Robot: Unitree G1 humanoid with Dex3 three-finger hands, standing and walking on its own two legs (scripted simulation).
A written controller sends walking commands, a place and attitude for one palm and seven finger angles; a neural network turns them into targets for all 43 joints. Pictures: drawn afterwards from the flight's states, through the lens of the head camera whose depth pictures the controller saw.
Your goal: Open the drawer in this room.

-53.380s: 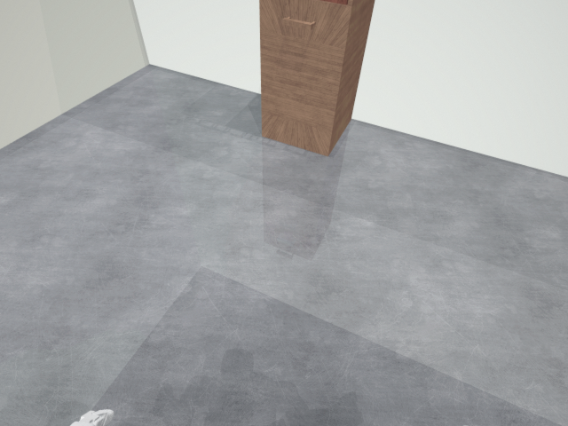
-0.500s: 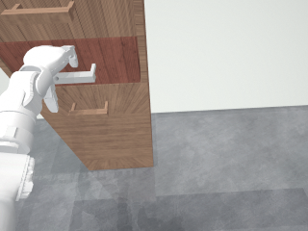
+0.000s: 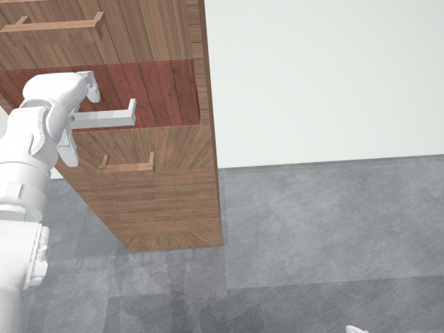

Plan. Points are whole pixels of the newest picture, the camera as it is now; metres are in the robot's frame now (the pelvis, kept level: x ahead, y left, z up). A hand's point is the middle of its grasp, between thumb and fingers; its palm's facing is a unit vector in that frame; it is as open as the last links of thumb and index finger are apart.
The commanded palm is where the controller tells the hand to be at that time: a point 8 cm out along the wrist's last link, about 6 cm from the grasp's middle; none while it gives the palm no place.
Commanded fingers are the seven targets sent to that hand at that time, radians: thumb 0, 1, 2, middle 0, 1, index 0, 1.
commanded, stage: move the hooked fingers above the handle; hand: left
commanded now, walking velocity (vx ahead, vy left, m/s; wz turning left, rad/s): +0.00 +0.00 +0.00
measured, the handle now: (101, 112) +0.52 +0.25 +0.11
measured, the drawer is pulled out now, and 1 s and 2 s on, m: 0.00 0.00 0.00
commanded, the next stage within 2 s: none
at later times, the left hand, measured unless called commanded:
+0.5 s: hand (79, 108) +0.47 +0.26 +0.16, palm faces -0.05 +0.02 -1.00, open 13.6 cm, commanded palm +0.45 +0.26 +0.22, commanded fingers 0.00 -0.50 0.30 -0.30 -1.20 -0.30 -1.20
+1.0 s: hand (76, 113) +0.46 +0.26 +0.16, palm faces -0.07 +0.03 -1.00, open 13.8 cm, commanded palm +0.44 +0.25 +0.22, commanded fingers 0.00 -0.50 0.30 -0.30 -1.20 -0.30 -1.20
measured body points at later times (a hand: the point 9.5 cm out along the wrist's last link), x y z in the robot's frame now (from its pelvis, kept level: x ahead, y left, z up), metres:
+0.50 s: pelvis +0.00 +0.01 +0.00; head +0.04 -0.02 +0.45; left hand +0.47 +0.25 +0.22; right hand +0.07 -0.26 -0.14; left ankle -0.01 +0.13 -0.73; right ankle -0.02 -0.12 -0.73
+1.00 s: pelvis +0.00 +0.01 +0.00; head +0.04 -0.01 +0.45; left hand +0.45 +0.25 +0.21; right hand +0.09 -0.26 -0.13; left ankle -0.01 +0.13 -0.73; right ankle -0.02 -0.12 -0.73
